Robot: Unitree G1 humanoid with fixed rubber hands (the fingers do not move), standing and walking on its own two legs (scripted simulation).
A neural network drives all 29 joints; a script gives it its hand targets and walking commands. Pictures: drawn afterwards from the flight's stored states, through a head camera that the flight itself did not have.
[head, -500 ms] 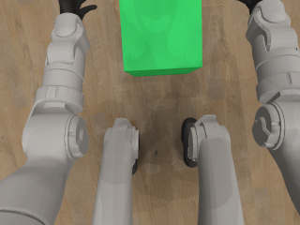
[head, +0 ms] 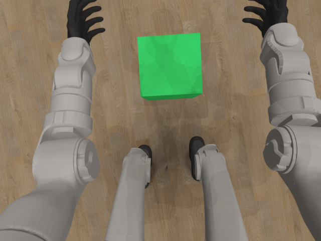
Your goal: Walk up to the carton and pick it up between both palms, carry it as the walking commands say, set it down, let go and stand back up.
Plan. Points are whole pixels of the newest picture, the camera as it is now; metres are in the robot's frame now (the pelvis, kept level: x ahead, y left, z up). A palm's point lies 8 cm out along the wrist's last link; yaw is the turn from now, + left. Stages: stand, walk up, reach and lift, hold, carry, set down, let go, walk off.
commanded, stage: set down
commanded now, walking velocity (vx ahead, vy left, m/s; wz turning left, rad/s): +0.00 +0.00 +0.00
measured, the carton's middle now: (169, 72) +0.52 -0.01 -0.48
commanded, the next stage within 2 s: let go in 0.28 s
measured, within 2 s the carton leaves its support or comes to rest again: neither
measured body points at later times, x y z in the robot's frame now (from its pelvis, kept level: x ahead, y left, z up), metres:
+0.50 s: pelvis +0.03 +0.00 +0.08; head +0.33 -0.01 +0.42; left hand +0.49 +0.19 -0.05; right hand +0.49 -0.22 -0.05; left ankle +0.07 +0.13 -0.57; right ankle +0.10 -0.13 -0.57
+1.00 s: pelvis +0.08 +0.01 +0.16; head +0.18 +0.00 +0.60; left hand +0.31 +0.23 +0.07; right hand +0.30 -0.23 +0.06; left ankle +0.07 +0.13 -0.57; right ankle +0.10 -0.13 -0.57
